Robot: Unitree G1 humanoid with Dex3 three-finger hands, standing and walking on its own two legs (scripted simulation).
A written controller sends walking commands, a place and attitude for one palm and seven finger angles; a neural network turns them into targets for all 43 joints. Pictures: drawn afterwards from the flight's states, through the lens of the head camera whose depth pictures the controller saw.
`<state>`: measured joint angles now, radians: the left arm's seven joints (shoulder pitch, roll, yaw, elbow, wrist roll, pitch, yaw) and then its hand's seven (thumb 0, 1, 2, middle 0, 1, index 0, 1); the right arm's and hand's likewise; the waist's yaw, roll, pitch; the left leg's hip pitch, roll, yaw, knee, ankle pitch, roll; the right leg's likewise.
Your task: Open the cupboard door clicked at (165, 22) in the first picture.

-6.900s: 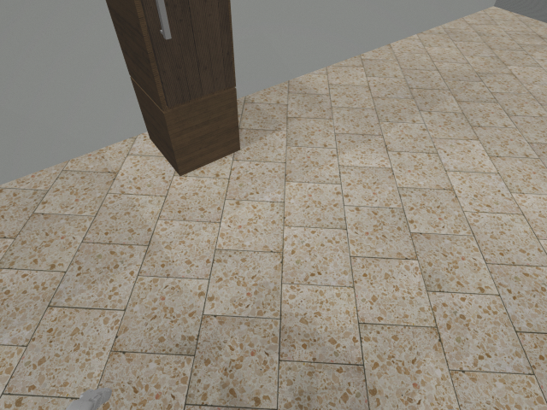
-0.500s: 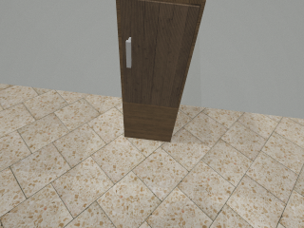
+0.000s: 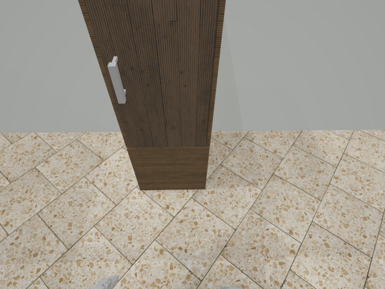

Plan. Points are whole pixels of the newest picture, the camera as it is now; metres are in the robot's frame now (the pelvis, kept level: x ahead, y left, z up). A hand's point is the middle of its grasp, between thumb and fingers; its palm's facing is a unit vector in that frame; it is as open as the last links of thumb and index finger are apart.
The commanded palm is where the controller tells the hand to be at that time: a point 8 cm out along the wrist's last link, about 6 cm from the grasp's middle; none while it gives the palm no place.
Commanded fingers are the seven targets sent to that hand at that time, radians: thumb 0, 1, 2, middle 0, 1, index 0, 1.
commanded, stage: take the last steps up to it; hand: left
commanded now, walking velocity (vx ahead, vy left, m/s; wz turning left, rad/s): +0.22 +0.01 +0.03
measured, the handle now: (118, 80) +0.69 +0.25 +0.04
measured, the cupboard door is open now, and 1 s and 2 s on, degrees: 0 0 0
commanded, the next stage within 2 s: come to a stop and stand still in 0.18 s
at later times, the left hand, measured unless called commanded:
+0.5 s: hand out of the picture +0.10 +0.19 -0.16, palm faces +0.07 -0.99 -0.16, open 7.4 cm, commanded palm none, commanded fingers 0.00 0.90 0.90 -0.20 -0.30 -0.20 -0.30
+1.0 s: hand out of the picture +0.14 +0.13 -0.12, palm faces +0.02 -0.96 -0.28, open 7.4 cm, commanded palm none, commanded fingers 0.00 0.90 0.90 -0.20 -0.30 -0.20 -0.30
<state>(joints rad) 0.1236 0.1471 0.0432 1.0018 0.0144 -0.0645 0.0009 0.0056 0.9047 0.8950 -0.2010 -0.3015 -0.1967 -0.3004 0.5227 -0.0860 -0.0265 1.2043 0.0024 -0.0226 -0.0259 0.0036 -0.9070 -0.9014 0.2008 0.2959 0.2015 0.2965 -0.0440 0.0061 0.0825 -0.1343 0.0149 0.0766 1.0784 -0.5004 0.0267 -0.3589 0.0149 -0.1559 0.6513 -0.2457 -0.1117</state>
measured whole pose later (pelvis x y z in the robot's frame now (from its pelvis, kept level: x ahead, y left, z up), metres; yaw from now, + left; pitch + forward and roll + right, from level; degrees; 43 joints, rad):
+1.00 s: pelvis +0.09 -0.05 +0.03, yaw -2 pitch +0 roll +4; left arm 0.27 0.14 0.03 1.00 0.02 0.01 0.02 0.01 0.91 0.89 -0.20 -0.30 -0.20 -0.30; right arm 0.26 -0.25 -0.08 1.04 -0.02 0.06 0.01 0.00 -0.91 -0.90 0.20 0.30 0.20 0.30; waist 0.00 0.04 0.02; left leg -0.43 0.01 0.00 0.94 -0.29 -0.05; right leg -0.21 -0.06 -0.04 0.44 -0.24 -0.03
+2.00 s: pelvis +0.10 +0.01 +0.02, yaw -1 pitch +0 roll +0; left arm 0.25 0.19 0.01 1.06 0.02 -0.02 0.03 0.01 0.91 0.89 -0.20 -0.30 -0.20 -0.30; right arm 0.31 -0.16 -0.02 1.08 -0.01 -0.02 -0.03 0.00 -0.91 -0.90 0.20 0.30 0.20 0.30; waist -0.02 -0.01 0.05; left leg -0.17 0.01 0.05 0.48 -0.30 0.01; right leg -0.21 -0.05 -0.06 0.50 -0.28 0.01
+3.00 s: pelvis +0.07 +0.02 +0.02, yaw -1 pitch -2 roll +0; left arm 0.41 0.11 0.03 1.10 0.03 0.00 0.00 0.01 0.90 0.89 -0.20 -0.30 -0.20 -0.30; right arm 0.42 -0.13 -0.03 1.13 -0.01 0.00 -0.02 0.00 -0.91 -0.90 0.20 0.30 0.20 0.30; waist -0.01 0.00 0.01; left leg -0.21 0.00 0.06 0.55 -0.32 0.04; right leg -0.24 -0.03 -0.08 0.55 -0.32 -0.03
